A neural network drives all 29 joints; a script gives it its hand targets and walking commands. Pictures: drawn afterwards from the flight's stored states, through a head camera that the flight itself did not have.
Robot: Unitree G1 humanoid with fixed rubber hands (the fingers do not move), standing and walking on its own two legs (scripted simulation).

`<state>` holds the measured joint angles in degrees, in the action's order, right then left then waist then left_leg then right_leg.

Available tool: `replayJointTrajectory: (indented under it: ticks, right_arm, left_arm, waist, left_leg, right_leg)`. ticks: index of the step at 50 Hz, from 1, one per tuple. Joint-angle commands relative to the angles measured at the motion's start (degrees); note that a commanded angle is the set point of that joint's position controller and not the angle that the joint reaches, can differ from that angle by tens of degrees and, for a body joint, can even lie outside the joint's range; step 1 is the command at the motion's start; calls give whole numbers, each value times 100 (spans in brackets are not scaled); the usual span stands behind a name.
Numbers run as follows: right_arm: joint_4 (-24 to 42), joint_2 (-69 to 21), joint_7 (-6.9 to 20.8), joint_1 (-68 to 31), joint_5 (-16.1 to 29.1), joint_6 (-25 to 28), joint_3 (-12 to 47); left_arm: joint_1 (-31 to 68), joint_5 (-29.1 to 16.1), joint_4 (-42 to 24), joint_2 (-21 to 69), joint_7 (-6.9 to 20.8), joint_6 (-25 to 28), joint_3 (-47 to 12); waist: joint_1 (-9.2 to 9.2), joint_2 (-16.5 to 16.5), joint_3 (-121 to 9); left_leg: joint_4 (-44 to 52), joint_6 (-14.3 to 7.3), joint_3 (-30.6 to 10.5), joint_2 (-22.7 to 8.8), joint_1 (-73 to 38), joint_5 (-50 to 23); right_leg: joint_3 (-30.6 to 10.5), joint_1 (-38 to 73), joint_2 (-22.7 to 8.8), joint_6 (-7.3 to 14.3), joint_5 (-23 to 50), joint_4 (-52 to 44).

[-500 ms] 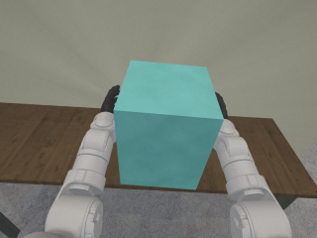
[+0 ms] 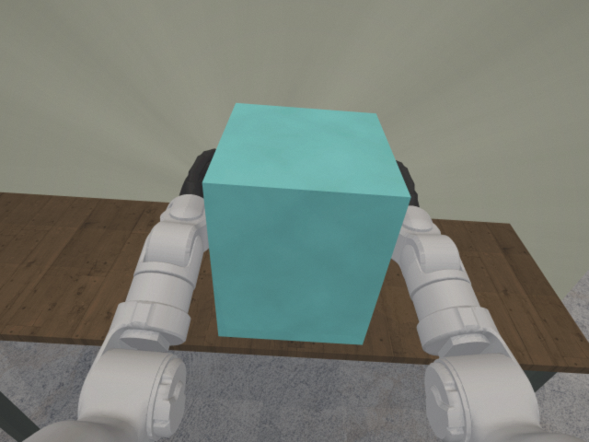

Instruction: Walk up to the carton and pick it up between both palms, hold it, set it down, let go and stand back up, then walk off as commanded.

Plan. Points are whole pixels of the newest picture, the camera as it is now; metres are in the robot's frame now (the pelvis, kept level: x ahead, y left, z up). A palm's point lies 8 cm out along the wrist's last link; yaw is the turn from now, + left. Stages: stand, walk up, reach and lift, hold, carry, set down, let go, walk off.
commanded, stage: reach and lift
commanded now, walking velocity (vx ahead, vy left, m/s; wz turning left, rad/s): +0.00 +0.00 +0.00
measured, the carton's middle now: (298, 222) +0.37 +0.02 +0.15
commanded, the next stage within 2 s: hold in 0.46 s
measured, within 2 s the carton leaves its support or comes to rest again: neither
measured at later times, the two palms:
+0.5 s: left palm (190, 189) +0.37 +0.17 +0.19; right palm (405, 202) +0.38 -0.12 +0.19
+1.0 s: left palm (183, 185) +0.35 +0.17 +0.21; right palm (410, 197) +0.36 -0.12 +0.21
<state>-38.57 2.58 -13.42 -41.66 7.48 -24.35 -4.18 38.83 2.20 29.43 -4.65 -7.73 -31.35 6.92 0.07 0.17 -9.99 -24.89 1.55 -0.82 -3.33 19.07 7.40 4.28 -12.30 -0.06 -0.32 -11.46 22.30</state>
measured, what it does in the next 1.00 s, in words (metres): stands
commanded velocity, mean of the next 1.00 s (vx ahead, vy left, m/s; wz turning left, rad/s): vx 0.00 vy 0.00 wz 0.00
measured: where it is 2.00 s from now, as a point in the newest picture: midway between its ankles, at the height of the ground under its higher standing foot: outside the picture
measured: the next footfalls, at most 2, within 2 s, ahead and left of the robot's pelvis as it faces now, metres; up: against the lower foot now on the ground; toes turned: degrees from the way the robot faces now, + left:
none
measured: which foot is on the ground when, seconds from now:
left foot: down 0.00-1.00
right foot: down 0.00-1.00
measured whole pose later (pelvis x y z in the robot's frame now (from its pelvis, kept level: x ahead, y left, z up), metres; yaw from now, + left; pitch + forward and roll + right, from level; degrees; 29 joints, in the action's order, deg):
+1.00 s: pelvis -0.01 +0.00 +0.00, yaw +0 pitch -2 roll -2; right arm -34.2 3.1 -14.5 -43.9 9.6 -32.2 -5.5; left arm 42.0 2.2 25.4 -5.5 -7.2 -40.6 7.0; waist 0.1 0.2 -10.0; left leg -24.6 1.5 -1.2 -3.2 16.3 6.9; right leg 4.4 -9.3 -0.1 -0.3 -11.0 21.9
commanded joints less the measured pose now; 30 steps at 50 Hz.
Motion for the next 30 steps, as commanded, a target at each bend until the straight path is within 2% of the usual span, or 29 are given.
replayJointTrajectory:
  ticks: [1,6,17,23,30]
  right_arm:
    - [3011,-4319,591,-6376,1439,555,2308]
    - [2629,-4318,636,-6617,1308,466,2023]
    - [2239,-4258,687,-6831,1207,402,1764]
    - [2381,-4263,641,-6746,1309,346,1894]
    - [3198,-4356,526,-6708,1664,218,2348]
  left_arm:
    - [5976,-999,-2825,4779,857,289,-2759]
    - [6297,-930,-2546,4675,915,202,-2515]
    - [6467,-875,-2205,4607,968,110,-2192]
    - [6329,-875,-2362,4610,993,44,-2185]
    - [6236,-1033,-3117,4717,953,-78,-2523]
  waist:
    - [-575,-398,-3148]
    - [-575,-349,-2744]
    - [-573,-351,-2670]
    - [-573,-359,-2845]
    - [-589,-453,-3430]
  left_leg:
    - [106,79,-271,641,-2361,-1511]
    - [280,-4,-229,622,-2139,-898]
    - [398,-49,-182,607,-2081,-620]
    - [342,-21,-158,632,-2168,-939]
    - [141,59,-205,691,-2373,-1661]
  right_leg:
    - [-322,692,396,-314,1838,-487]
    - [-316,498,336,-324,1160,-575]
    - [-312,456,306,-323,836,-648]
    - [-325,710,318,-344,1245,-605]
    - [-362,1110,381,-372,2162,-480]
